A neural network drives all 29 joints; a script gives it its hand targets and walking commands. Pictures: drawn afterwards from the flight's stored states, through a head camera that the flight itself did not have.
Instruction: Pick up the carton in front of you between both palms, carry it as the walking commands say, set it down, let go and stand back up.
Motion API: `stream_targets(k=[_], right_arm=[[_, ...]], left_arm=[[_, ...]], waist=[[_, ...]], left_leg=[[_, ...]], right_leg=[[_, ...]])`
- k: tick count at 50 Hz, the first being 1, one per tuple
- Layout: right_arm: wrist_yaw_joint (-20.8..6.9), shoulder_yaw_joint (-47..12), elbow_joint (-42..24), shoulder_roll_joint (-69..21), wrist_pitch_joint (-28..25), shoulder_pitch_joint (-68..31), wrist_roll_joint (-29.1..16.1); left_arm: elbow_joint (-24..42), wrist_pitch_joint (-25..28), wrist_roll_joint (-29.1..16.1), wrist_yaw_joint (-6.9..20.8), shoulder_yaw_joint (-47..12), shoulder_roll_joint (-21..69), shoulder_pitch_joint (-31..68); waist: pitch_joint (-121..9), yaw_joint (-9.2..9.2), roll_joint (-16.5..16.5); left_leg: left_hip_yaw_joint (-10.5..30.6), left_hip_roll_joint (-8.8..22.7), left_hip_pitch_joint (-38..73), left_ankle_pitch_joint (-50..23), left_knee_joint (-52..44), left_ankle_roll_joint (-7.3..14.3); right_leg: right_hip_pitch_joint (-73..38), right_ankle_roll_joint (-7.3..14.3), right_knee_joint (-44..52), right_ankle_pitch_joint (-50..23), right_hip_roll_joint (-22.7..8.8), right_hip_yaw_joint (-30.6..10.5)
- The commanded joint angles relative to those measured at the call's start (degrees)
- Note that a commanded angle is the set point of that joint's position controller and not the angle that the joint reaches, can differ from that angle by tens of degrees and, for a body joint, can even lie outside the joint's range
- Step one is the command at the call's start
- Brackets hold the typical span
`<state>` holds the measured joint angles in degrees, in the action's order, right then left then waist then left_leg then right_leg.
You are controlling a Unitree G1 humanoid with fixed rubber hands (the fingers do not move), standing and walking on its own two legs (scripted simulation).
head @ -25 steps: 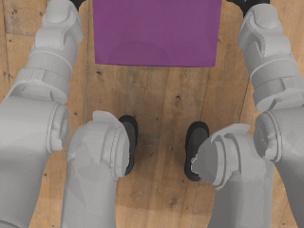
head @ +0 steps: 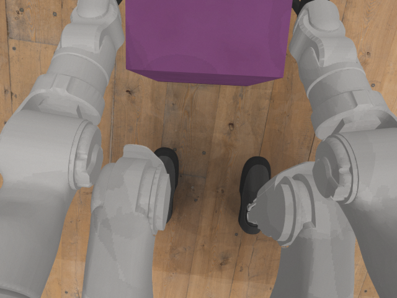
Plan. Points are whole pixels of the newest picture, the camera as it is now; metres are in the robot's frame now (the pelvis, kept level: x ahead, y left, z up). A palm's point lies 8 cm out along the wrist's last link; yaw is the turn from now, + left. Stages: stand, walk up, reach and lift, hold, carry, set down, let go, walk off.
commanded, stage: reach and lift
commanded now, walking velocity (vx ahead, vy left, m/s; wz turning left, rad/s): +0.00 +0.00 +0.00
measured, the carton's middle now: (206, 21) +0.53 +0.05 -0.24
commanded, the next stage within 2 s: none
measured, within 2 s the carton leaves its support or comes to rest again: leaves its support in 0.12 s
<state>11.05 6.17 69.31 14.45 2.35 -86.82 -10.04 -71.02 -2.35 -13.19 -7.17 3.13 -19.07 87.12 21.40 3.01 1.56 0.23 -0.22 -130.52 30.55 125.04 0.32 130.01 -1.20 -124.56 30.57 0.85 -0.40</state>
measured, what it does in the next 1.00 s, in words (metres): rises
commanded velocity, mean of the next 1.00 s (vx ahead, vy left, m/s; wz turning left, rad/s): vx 0.00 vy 0.00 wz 0.00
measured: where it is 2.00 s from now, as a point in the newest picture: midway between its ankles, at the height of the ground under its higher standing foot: (207, 203)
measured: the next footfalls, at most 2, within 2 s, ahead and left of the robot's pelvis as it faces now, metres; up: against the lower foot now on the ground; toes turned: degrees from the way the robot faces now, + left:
none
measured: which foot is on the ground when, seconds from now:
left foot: down 0.00-1.00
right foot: down 0.00-1.00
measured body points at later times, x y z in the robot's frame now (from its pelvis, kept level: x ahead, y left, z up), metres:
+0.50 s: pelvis +0.00 -0.01 +0.07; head +0.27 +0.02 +0.43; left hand +0.50 +0.20 -0.01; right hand +0.53 -0.10 -0.01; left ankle +0.12 +0.12 -0.33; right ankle +0.12 -0.13 -0.33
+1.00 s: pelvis +0.03 -0.01 +0.19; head +0.24 +0.01 +0.59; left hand +0.47 +0.19 +0.14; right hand +0.50 -0.11 +0.14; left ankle +0.12 +0.12 -0.33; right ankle +0.12 -0.13 -0.33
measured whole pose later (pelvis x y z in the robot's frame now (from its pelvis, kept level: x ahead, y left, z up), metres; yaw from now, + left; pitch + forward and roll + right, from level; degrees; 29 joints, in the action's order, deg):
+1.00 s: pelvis +0.03 -0.01 +0.19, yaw +3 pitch +38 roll +0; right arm 5.3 24.1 34.5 -5.2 20.4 -46.2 10.2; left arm -35.2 -21.7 10.7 -0.3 23.9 1.0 46.4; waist -13.1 1.9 1.9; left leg 2.6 -2.2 -99.6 28.0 89.3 -1.5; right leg 98.7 -1.3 -89.9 29.4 4.3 -2.7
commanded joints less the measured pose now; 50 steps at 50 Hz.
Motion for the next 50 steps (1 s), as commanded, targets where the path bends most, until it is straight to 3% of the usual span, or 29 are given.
stream_targets(k=[1, 7, 11, 15, 20, 23, 28, 40, 50], right_arm=[[-15.1, -10.2, -12.8, -50.3, 1.3, -28.2, 1.1], [-15.4, -17.0, -26.2, -62.9, 4.1, -30.4, -4.2], [-16.0, -17.0, -31.3, -68.6, 7.9, -26.8, -2.2], [-18.0, -14.6, -30.8, -71.6, 11.5, -22.0, 3.1], [-18.7, -5.1, -23.6, -70.7, 14.9, -15.4, 12.8], [-18.8, -1.4, -21.6, -70.3, 15.5, -14.7, 16.0], [-19.1, -2.2, -22.2, -73.5, 16.2, -13.3, 16.2], [-19.7, -12.4, -30.2, -79.9, 17.9, -3.9, 12.6], [-20.3, -16.0, -31.5, -81.1, 17.9, 6.6, 11.8]], left_arm=[[16.1, -1.8, 0.5, 15.3, -10.3, 51.8, 29.4], [32.2, -4.8, -3.3, 16.3, -16.0, 60.1, 32.2], [39.2, -8.5, -0.4, 15.9, -16.6, 65.4, 28.3], [35.9, -12.9, 5.4, 17.3, -13.0, 71.0, 18.5], [27.4, -16.8, 12.5, 19.5, -6.1, 74.7, 13.2], [25.4, -17.5, 16.0, 20.1, -2.0, 73.8, 12.5], [25.2, -17.7, 18.8, 20.6, 0.3, 73.5, 10.5], [32.3, -19.2, 15.3, 21.9, -8.6, 78.7, 1.9], [33.7, -19.1, 14.7, 20.6, -12.4, 81.7, -8.2]], waist=[[-66.9, 0.68, -0.8], [-95.3, 2.92, 0.1], [-103.0, 3.1, -2.7], [-93.2, 3.03, -2.3], [-78.7, -0.47, -2.5], [-76.2, -0.68, -2.3], [-81.1, 1.37, -0.2], [-89.6, 1.11, 0.4], [-82.0, 0.27, -0.7]], left_leg=[[-2.7, -5.6, 33.0, -14.7, -9.2, -0.9], [-4.8, -6.3, 45.9, -26.2, -8.2, -1.7], [-4.8, -7.1, 51.9, -27.6, -10.7, -1.8], [-4.7, -7.5, 45.9, -18.7, -15.7, -1.7], [-4.2, -7.9, 36.4, -6.7, -22.5, -1.6], [-3.8, -8.0, 36.3, -4.0, -25.8, -1.3], [-4.4, -8.2, 40.0, -5.5, -30.0, -0.7], [-3.9, -8.7, 54.1, -14.6, -38.2, -1.3], [-1.9, -8.9, 65.7, -15.4, -47.5, -1.5]], right_leg=[[-30.4, 1.4, 5.9, -12.5, 7.5, 4.1], [-42.5, 0.7, 4.7, -22.4, 8.3, 5.4], [-38.5, 0.5, 7.2, -21.1, 9.5, 5.8], [-31.1, 0.5, 12.4, -12.0, 9.8, 6.0], [-28.5, 1.4, 19.9, -3.1, 9.7, 5.9], [-29.1, 1.5, 23.6, -1.6, 9.7, 5.1], [-35.8, 0.6, 28.7, -3.3, 10.2, 4.2], [-50.6, -0.8, 38.1, -11.1, 10.2, 3.0], [-58.3, -0.4, 47.5, -11.5, 10.0, 1.5]])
